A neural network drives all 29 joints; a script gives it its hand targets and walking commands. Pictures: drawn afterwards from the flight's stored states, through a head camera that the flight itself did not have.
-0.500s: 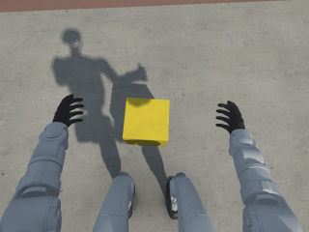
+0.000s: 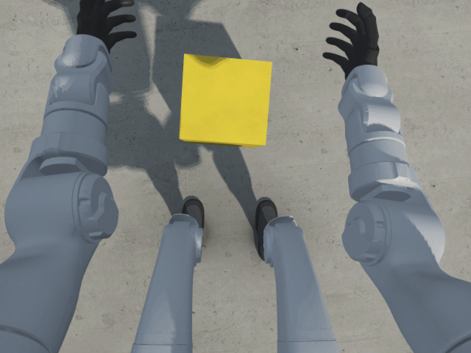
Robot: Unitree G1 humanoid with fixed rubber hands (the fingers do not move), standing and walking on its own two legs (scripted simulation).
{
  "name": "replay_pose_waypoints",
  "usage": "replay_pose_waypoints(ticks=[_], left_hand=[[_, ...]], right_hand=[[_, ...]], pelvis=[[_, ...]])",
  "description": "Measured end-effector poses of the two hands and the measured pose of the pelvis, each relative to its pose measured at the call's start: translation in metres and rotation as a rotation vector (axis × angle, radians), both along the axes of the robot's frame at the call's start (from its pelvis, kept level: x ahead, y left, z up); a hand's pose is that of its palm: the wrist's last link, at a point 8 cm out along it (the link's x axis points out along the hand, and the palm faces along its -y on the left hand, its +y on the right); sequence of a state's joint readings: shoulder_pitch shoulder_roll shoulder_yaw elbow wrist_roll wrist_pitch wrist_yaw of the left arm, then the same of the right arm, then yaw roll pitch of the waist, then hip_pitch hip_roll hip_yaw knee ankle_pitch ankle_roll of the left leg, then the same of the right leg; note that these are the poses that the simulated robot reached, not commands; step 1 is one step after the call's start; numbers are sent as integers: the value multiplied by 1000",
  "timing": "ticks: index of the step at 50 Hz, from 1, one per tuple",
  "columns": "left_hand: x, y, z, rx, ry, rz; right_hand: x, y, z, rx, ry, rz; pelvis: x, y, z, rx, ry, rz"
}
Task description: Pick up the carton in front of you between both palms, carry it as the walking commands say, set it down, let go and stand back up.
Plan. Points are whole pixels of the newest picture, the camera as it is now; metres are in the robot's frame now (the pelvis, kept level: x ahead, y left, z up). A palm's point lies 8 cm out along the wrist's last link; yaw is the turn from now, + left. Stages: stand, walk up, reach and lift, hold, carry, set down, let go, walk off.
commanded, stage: reach and lift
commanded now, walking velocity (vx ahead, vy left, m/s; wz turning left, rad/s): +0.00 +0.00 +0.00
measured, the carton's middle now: (224, 108) +0.50 +0.02 -0.51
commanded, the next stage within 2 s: none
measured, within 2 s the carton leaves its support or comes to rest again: leaves its support in 1.56 s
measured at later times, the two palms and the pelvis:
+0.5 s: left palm (141, 91) +0.50 +0.21 -0.35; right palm (309, 104) +0.49 -0.18 -0.36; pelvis -0.03 -0.01 -0.20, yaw -1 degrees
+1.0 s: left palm (158, 97) +0.51 +0.19 -0.44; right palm (295, 107) +0.50 -0.17 -0.44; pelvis -0.03 -0.01 -0.27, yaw -1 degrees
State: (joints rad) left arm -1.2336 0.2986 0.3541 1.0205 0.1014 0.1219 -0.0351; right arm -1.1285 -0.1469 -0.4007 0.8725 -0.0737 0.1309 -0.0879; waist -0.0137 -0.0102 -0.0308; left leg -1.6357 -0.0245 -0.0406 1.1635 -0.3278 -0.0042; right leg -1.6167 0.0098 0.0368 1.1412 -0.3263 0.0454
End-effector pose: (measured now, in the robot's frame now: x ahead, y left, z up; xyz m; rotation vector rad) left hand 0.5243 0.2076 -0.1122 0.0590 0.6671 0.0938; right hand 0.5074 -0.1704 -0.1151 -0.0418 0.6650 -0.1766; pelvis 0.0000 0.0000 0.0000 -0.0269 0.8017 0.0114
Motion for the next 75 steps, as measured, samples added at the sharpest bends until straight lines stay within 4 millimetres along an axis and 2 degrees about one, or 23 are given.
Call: replay_pose_waypoints(ticks=[4,8,14,18,22,27,38,44,49,58,64,75], left_hand=[[-4,-1,-36,1,19,15],[-11,-2,-85,4,39,26],[-21,1,-159,19,37,35],[-23,4,-197,23,21,37],[-22,4,-224,19,12,36],[-20,0,-255,10,30,36],[-23,-9,-328,14,81,25],[-18,-13,-337,9,61,24],[-15,-16,-330,3,43,25],[-22,-22,-328,-1,59,19],[-19,-40,-328,-14,55,-3],[-14,-44,-324,-14,95,-22]], right_hand=[[-3,-2,-36,-2,19,-2],[-7,-5,-82,-3,35,-2],[-14,-8,-156,-3,34,8],[-17,-8,-195,-3,25,16],[-17,-6,-222,-1,21,17],[-14,-3,-252,5,38,12],[-14,0,-321,16,87,17],[-11,0,-333,8,72,26],[-8,4,-327,11,51,37],[-13,11,-324,22,67,46],[-10,33,-325,48,62,80],[-5,36,-321,57,87,49]], pelvis=[[9,-1,-21,-2,65,-2],[11,-4,-53,-4,114,-5],[2,-7,-111,-2,127,-10],[-9,-9,-150,-1,94,-11],[-22,-10,-183,-2,41,-11],[-35,-10,-213,-6,-23,-12],[-42,-6,-255,-9,-126,-22],[-35,-5,-265,-5,-149,-18],[-32,-6,-268,-3,-143,-16],[-37,-9,-265,-2,-136,-17],[-41,-9,-262,1,-148,-18],[-39,-8,-268,2,-165,-18]])
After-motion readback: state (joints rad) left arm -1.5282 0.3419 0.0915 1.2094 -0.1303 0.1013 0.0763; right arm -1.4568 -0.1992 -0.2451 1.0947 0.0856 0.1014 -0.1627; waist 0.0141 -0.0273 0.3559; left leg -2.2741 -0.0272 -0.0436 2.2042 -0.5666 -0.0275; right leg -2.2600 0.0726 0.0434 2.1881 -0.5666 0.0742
